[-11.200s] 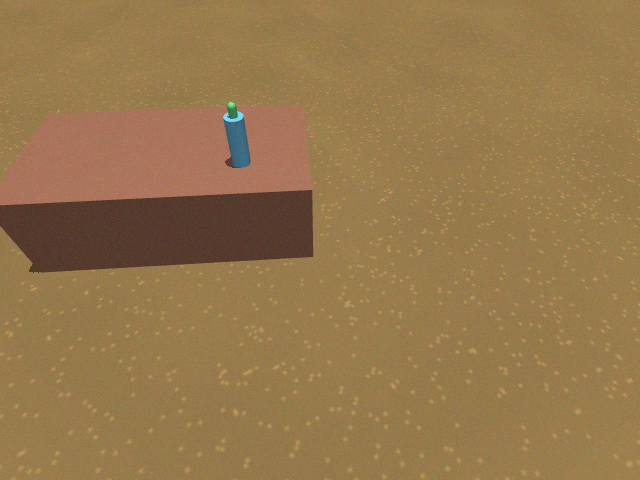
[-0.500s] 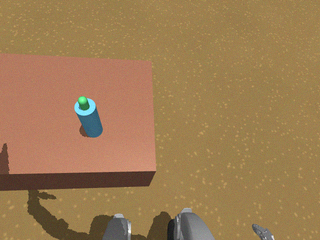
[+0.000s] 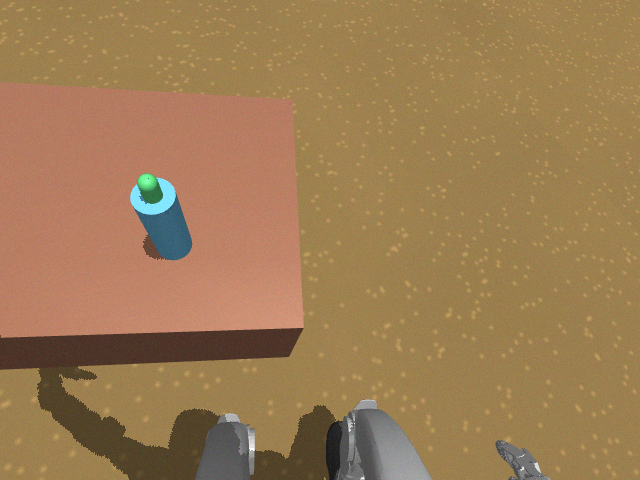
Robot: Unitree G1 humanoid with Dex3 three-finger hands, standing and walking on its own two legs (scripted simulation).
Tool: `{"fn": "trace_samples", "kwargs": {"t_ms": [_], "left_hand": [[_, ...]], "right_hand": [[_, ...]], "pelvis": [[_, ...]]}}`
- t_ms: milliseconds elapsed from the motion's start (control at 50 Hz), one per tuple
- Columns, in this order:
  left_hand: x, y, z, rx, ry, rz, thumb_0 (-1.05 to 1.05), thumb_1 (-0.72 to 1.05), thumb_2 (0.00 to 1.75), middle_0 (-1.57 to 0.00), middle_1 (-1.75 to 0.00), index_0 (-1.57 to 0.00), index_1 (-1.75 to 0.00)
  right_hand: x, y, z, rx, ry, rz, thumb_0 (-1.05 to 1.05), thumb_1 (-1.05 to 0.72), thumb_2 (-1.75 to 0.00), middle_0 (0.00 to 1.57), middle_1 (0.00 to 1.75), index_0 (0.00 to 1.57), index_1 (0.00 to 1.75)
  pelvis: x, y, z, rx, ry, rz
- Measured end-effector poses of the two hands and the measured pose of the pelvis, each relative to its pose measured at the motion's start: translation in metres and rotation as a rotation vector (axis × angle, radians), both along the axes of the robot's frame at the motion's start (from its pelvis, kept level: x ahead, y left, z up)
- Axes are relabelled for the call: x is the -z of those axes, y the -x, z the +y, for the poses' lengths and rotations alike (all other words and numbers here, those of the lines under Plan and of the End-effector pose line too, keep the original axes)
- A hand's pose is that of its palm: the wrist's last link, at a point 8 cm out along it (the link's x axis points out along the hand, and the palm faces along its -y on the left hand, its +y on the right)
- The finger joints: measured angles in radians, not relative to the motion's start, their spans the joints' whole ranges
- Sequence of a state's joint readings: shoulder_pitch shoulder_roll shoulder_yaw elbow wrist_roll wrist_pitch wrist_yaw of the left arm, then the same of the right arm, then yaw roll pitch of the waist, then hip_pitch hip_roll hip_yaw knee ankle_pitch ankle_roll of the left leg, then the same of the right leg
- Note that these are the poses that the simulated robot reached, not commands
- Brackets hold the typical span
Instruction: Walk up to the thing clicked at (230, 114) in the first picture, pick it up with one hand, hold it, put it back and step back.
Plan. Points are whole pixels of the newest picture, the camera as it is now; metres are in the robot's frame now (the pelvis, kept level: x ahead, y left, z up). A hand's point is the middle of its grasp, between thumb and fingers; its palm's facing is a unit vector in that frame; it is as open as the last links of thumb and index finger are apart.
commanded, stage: go down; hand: left
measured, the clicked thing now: (162, 216) +0.54 +0.23 -0.20
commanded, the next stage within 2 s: none
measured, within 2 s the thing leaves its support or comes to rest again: neither
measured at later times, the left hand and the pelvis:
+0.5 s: hand out of the picture +0.39 +0.43 +0.05, palm faces +0.27 -0.96 -0.07, open 17.5 cm; pelvis +0.00 +0.00 -0.01, yaw +0 degrees
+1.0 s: hand out of the picture +0.40 +0.43 +0.06, palm faces +0.27 -0.96 -0.04, open 17.5 cm; pelvis +0.00 +0.00 -0.01, yaw +0 degrees
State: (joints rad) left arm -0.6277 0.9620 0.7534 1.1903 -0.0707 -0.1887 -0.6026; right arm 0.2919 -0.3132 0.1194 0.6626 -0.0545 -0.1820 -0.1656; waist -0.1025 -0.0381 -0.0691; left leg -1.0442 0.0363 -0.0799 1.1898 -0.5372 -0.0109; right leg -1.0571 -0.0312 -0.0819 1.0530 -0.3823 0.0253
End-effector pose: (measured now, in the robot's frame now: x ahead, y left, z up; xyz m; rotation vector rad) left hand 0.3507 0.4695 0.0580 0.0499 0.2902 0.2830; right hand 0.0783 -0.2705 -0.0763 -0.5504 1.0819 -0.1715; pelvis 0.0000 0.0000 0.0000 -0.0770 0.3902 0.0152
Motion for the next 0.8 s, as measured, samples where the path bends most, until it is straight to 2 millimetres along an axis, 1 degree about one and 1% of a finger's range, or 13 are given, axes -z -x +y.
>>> {"fn": "trace_samples", "kwargs": {"t_ms": [240, 440, 620, 800], "left_hand": [[-0.004, -0.004, 0.005, 0.003, -0.003, -0.025, -0.01, -0.54, 0.04, -0.08, -0.03, -0.05, -0.05], [0.000, -0.005, 0.003, 0.006, 0.002, -0.041, -0.01, -0.56, 0.03, -0.08, -0.03, -0.05, -0.05], [-0.001, -0.008, 0.006, -0.001, 0.004, -0.071, -0.01, -0.55, 0.04, -0.08, -0.03, -0.05, -0.05], [0.000, -0.005, 0.007, 0.005, 0.003, -0.073, -0.01, -0.56, 0.04, -0.08, -0.03, -0.05, -0.05]], "right_hand": [[0.002, 0.002, 0.005, 0.003, -0.003, -0.002, 0.00, -0.89, -0.89, 0.21, 0.30, 0.21, 0.30], [0.006, 0.003, 0.008, 0.000, -0.011, 0.007, 0.00, -0.89, -0.89, 0.21, 0.30, 0.21, 0.31], [0.007, 0.002, 0.006, -0.003, -0.001, 0.011, 0.00, -0.89, -0.89, 0.21, 0.30, 0.21, 0.31], [0.010, 0.003, 0.006, -0.006, -0.005, 0.021, 0.00, -0.89, -0.89, 0.21, 0.30, 0.21, 0.30]], "pelvis": [[0.003, 0.001, 0.003, 0.000, 0.006, 0.005], [0.005, 0.003, 0.005, 0.000, 0.007, 0.011], [0.007, 0.002, 0.004, -0.001, 0.009, 0.017], [0.009, 0.002, 0.004, -0.002, 0.009, 0.025]]}}
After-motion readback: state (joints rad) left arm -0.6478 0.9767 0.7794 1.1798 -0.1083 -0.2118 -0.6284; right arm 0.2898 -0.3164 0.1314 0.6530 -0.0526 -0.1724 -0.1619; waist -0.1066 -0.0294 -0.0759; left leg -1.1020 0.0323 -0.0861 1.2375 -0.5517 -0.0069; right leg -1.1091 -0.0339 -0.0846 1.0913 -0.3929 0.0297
